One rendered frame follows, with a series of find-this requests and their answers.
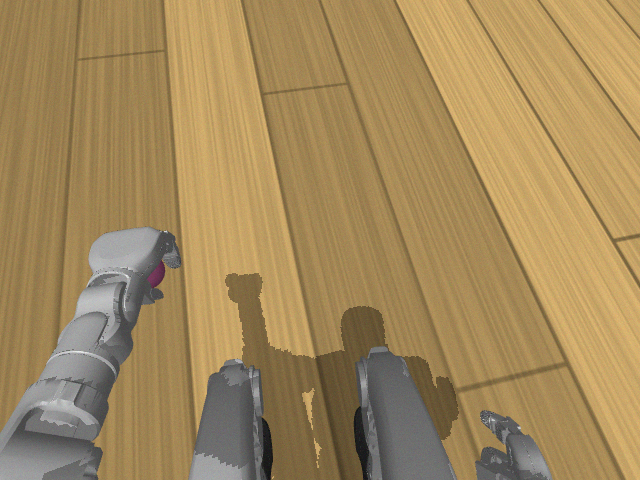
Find right robot hand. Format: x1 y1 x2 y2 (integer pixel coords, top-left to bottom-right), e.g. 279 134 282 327
475 410 553 480

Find right robot foot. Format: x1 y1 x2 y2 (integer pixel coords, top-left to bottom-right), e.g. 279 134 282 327
354 406 371 480

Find left robot arm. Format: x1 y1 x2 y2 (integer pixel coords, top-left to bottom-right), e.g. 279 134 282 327
0 267 145 480

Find left robot hand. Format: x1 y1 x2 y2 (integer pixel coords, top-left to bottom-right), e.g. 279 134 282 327
88 227 181 305

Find ball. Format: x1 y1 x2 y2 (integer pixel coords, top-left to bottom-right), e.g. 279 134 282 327
147 260 165 288

